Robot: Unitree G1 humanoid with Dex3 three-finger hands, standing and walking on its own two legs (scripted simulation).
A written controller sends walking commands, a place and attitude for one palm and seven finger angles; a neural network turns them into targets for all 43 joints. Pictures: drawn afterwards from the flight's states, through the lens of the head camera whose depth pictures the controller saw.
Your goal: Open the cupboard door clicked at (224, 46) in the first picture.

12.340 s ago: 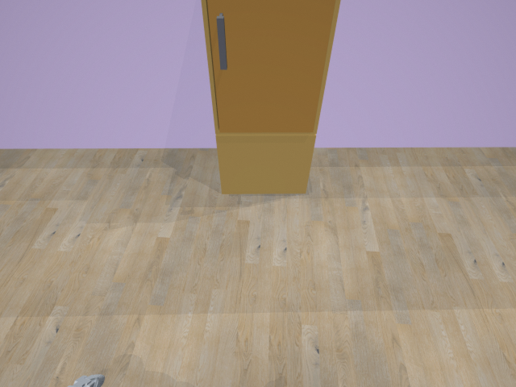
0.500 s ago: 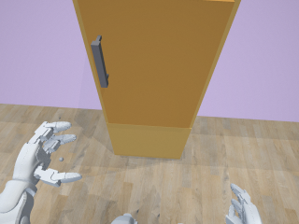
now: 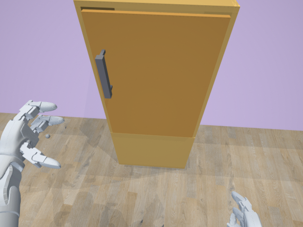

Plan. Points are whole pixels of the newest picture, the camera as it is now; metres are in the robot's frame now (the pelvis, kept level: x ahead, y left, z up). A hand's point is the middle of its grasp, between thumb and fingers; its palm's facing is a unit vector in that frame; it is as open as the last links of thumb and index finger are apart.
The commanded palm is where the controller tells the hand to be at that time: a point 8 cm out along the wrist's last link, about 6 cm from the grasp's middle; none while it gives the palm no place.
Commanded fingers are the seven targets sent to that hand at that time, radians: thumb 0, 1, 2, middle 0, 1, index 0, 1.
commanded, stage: raise the hand with hooked fingers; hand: left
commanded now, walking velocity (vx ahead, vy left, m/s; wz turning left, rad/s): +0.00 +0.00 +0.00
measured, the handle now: (105, 75) +0.57 +0.21 +0.08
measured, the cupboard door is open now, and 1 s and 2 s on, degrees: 0 0 0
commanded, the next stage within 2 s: move the hooked fingers beside the handle in 0.50 s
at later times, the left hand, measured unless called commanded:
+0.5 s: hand (56, 136) +0.29 +0.26 +0.11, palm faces +0.03 -1.00 -0.02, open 14.0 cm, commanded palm +0.26 +0.30 +0.10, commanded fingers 0.00 -0.50 0.30 -0.30 -1.20 -0.30 -1.20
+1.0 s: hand (62, 120) +0.34 +0.26 +0.11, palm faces -0.01 -1.00 +0.00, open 14.0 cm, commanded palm +0.32 +0.31 +0.10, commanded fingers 0.00 -0.50 0.30 -0.30 -1.20 -0.30 -1.20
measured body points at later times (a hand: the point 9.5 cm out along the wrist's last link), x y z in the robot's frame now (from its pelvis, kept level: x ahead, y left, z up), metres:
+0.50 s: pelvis +0.00 -0.01 +0.00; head +0.02 -0.02 +0.45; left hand +0.28 +0.31 +0.11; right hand +0.16 -0.26 -0.08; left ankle +0.03 +0.10 -0.71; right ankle +0.00 -0.11 -0.71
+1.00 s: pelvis -0.01 -0.01 +0.00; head +0.03 +0.00 +0.45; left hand +0.33 +0.32 +0.11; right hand +0.13 -0.26 -0.09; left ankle +0.03 +0.10 -0.71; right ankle +0.00 -0.11 -0.71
